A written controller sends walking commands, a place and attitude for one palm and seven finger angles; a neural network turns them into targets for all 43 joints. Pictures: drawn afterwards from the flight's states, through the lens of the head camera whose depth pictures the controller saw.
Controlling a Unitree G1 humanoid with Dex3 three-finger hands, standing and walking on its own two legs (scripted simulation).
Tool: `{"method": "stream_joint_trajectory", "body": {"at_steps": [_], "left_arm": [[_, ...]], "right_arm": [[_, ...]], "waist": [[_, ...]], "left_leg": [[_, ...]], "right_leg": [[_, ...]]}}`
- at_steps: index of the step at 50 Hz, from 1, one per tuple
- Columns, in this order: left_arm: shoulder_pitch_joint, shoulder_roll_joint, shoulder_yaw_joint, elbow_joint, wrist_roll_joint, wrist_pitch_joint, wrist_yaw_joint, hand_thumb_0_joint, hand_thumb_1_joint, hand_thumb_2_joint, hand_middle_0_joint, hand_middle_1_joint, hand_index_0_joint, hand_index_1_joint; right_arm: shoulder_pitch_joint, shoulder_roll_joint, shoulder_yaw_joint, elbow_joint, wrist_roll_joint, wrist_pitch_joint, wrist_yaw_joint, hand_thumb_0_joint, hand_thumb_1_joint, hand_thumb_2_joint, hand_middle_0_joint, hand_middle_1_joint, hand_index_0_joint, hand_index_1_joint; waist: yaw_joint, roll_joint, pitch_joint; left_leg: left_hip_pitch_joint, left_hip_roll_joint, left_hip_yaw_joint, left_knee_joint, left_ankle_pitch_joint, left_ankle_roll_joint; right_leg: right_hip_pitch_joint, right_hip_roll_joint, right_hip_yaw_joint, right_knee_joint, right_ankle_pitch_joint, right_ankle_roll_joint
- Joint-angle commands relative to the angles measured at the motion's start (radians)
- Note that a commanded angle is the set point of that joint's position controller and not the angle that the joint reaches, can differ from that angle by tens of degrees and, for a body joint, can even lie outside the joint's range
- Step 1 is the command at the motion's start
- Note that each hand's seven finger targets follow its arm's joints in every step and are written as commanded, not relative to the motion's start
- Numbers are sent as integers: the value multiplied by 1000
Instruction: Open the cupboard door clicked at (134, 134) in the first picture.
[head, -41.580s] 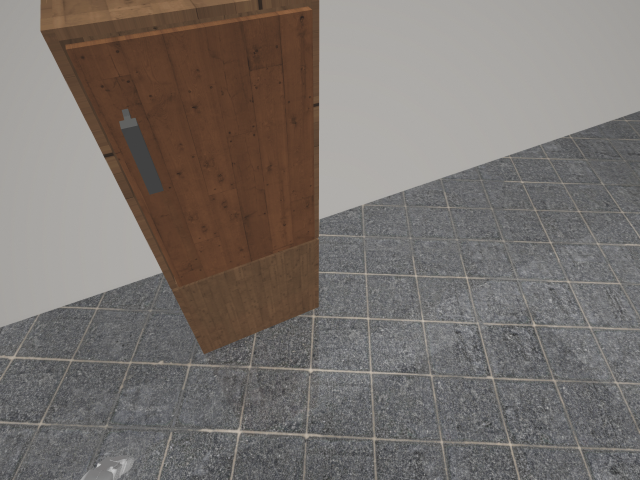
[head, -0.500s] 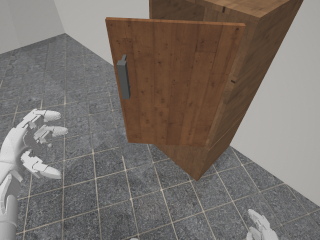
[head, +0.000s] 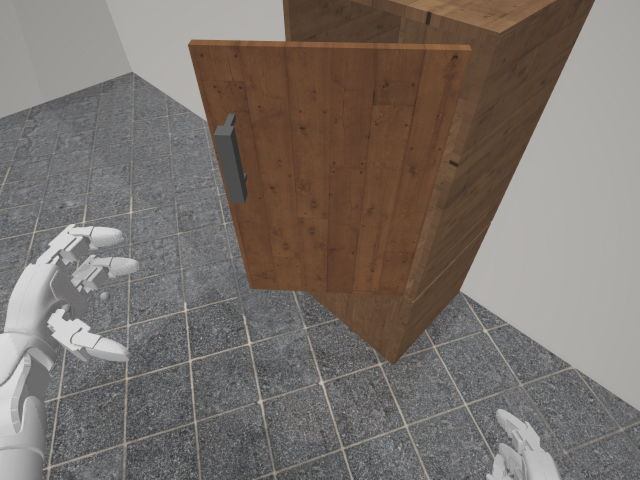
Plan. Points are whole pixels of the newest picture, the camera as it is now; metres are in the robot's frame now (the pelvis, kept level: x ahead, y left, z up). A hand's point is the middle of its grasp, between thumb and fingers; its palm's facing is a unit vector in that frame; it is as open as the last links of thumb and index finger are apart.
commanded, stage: move the hooked fingers beside the handle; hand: left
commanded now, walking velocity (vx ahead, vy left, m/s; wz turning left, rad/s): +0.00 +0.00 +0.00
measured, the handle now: (234, 158) +0.57 +0.18 +0.09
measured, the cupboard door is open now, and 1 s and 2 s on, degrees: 41 41 41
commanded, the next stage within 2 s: none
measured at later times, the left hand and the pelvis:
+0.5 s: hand (132, 245) +0.37 +0.27 +0.10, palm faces +0.02 -1.00 +0.00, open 14.0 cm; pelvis +0.01 +0.01 +0.00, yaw -1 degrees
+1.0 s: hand (158, 212) +0.43 +0.26 +0.10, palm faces +0.02 -1.00 +0.01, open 14.0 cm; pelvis +0.00 +0.02 -0.01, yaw -1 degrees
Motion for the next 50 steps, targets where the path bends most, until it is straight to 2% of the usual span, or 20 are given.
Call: {"method": "stream_joint_trajectory", "body": {"at_steps": [1,2,3,8,10,11,15,18,23,25,27,29,32,34,37,40,44,46,48,50], "left_arm": [[-337,307,95,-181,-13,-71,13,0,-500,300,-300,-1200,-300,-1200],[-380,319,101,-167,-9,-76,16,0,-500,300,-300,-1200,-300,-1200],[-397,318,97,-165,-3,-86,16,0,-500,300,-300,-1200,-300,-1200],[-473,291,52,-126,10,-100,13,0,-500,300,-300,-1200,-300,-1200],[-476,288,45,-76,15,-88,11,0,-500,300,-300,-1200,-300,-1200],[-466,314,70,-59,10,-86,10,0,-500,300,-300,-1200,-300,-1200],[-467,307,66,1,24,-64,17,0,-500,300,-300,-1200,-300,-1200],[-450,347,115,18,25,-73,30,0,-500,300,-300,-1200,-300,-1200],[-512,331,99,-41,32,-117,44,0,-500,300,-300,-1200,-300,-1200],[-539,312,78,-29,37,-121,44,0,-500,300,-300,-1200,-300,-1200],[-605,301,55,11,36,-117,42,0,-500,300,-300,-1200,-300,-1200],[-643,285,29,64,45,-104,39,0,-500,300,-300,-1200,-300,-1200],[-716,321,36,87,64,-108,50,0,-500,300,-300,-1200,-300,-1200],[-762,306,17,64,77,-125,64,0,-500,300,-300,-1200,-300,-1200],[-806,315,19,105,86,-143,88,0,-500,300,-300,-1200,-300,-1200],[-857,299,0,192,99,-147,103,0,-500,300,-300,-1200,-300,-1200],[-911,372,36,354,124,-139,112,0,-500,300,-300,-1200,-300,-1200],[-977,405,52,371,139,-160,116,0,-500,300,-300,-1200,-300,-1200],[-1005,416,52,368,148,-187,113,0,-500,300,-300,-1200,-300,-1200],[-1073,392,16,357,153,-220,107,0,-500,300,-300,-1200,-300,-1200]], "right_arm": [[-46,-140,-54,-133,-3,-49,-18,0,-900,-900,200,300,200,300],[-45,-140,-53,-128,-2,-47,-20,0,-900,-900,200,300,200,300],[-44,-140,-53,-126,-3,-48,-20,0,-900,-900,200,300,200,300],[-28,-139,-56,-111,-3,-40,-25,0,-900,-900,200,300,200,300],[-21,-143,-57,-107,-3,-33,-22,0,-900,-900,200,300,200,300],[-13,-146,-59,-105,-4,-29,-21,0,-900,-900,200,300,200,300],[-8,-149,-61,-119,-4,-6,-9,0,-900,-900,200,300,200,300],[7,-152,-66,-129,-7,9,0,0,-900,-900,200,300,200,300],[25,-151,-73,-130,-13,27,11,0,-900,-900,200,300,200,300],[30,-151,-73,-124,-11,37,12,0,-900,-900,200,300,200,300],[33,-155,-72,-115,-9,43,8,0,-900,-900,200,300,200,300],[41,-158,-72,-107,-7,52,4,0,-900,-900,200,300,200,300],[53,-165,-73,-97,-10,62,0,0,-900,-900,200,300,200,300],[57,-161,-72,-95,-15,66,5,0,-900,-900,200,300,200,300],[66,-163,-72,-86,-19,75,7,0,-900,-900,200,300,200,300],[77,-166,-71,-76,-19,87,10,0,-900,-900,200,300,200,300],[97,-176,-65,-65,-20,112,10,0,-900,-900,200,300,200,300],[114,-179,-68,-60,-24,120,10,0,-900,-900,200,300,200,300],[123,-177,-68,-65,-28,125,16,0,-900,-900,200,300,200,300],[130,-174,-69,-55,-29,130,18,0,-900,-900,200,300,200,300]], "waist": [[-16,1,-158],[-27,-6,-157],[-22,26,-171],[-31,62,-239],[-31,47,-241],[-21,14,-251],[-11,12,-248],[2,-9,-272],[-11,46,-327],[-26,56,-304],[-46,8,-265],[-55,23,-239],[-56,40,-284],[-54,94,-319],[-64,69,-333],[-75,36,-293],[-79,2,-257],[-81,16,-295],[-78,68,-347],[-98,114,-369]], "left_leg": [[225,-52,-18,-50,92,43],[224,-52,-21,-52,80,44],[234,-53,-22,-55,81,43],[283,-52,-24,-44,125,46],[278,-52,-25,-42,139,46],[265,-52,-24,-34,158,47],[243,-53,-19,-41,178,44],[237,-52,-17,-36,213,43],[286,-48,-16,-23,265,43],[289,-44,-21,-23,253,41],[262,-41,-26,-23,215,45],[249,-42,-30,-30,165,42],[267,-40,-42,-25,166,40],[310,-37,-55,-23,185,34],[306,-33,-62,-16,169,34],[278,-27,-72,-26,120,32],[185,-30,-58,-17,71,39],[193,-30,-58,-1,96,41],[224,-28,-60,8,116,35],[255,-24,-65,20,122,32]], "right_leg": [[-100,8,78,-142,233,27],[-114,9,76,-144,220,28],[-113,9,73,-139,215,24],[-111,12,62,-120,272,18],[-115,13,57,-114,293,17],[-90,14,60,-108,317,17],[-95,13,49,-94,351,16],[-71,17,45,-79,392,15],[-80,25,43,-61,427,11],[-113,30,37,-64,398,9],[-137,33,37,-73,367,11],[-168,30,34,-78,309,10],[-176,30,32,-71,283,3],[-192,30,28,-63,274,-2],[-208,34,27,-62,252,-1],[-237,33,20,-61,203,0],[-240,27,31,-58,176,5],[-238,28,34,-45,192,2],[-245,29,36,-35,203,1],[-282,33,36,-29,194,1]]}}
